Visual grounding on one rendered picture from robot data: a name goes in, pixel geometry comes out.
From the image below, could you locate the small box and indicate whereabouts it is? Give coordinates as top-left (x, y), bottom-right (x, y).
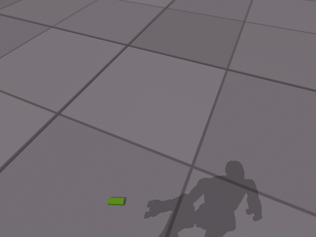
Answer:
top-left (107, 197), bottom-right (125, 205)

